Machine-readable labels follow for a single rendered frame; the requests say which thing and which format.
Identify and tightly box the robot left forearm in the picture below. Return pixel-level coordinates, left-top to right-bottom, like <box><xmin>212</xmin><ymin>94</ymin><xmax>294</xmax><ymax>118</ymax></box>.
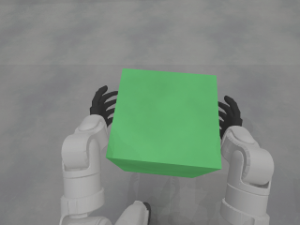
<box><xmin>59</xmin><ymin>114</ymin><xmax>109</xmax><ymax>225</ymax></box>

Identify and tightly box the left robot thigh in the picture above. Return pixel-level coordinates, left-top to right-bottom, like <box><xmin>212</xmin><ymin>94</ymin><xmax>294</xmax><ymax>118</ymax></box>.
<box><xmin>114</xmin><ymin>204</ymin><xmax>149</xmax><ymax>225</ymax></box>

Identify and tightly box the robot left shin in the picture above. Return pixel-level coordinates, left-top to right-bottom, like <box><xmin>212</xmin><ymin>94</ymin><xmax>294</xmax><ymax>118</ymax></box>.
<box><xmin>133</xmin><ymin>201</ymin><xmax>146</xmax><ymax>208</ymax></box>

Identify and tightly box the left robot upper arm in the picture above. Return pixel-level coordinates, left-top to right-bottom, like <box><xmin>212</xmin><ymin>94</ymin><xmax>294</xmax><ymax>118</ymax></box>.
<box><xmin>66</xmin><ymin>216</ymin><xmax>112</xmax><ymax>225</ymax></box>

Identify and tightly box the right robot hand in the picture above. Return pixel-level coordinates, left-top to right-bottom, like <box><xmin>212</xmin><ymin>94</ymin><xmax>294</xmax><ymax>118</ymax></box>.
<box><xmin>217</xmin><ymin>96</ymin><xmax>243</xmax><ymax>140</ymax></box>

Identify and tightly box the robot right forearm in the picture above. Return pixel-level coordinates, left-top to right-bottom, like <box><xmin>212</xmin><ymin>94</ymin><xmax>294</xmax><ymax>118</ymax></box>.
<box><xmin>219</xmin><ymin>126</ymin><xmax>275</xmax><ymax>225</ymax></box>

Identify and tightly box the left robot hand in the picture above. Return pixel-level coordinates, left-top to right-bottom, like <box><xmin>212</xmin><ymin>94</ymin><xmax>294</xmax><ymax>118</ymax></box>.
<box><xmin>90</xmin><ymin>85</ymin><xmax>118</xmax><ymax>127</ymax></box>

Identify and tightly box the carton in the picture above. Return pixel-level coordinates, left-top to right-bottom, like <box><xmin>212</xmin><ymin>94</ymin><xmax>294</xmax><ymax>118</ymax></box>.
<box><xmin>105</xmin><ymin>68</ymin><xmax>222</xmax><ymax>178</ymax></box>

